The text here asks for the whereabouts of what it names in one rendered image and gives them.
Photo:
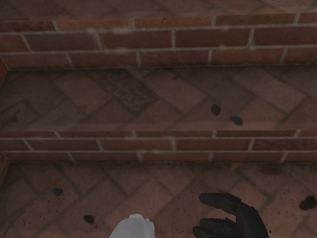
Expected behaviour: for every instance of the right robot hand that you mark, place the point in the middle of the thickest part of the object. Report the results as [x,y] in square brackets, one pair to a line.
[248,221]

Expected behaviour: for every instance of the left robot thigh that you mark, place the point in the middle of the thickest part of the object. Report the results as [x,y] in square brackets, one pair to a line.
[134,227]

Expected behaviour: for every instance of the robot left shin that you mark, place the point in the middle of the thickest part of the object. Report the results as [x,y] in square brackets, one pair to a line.
[136,216]

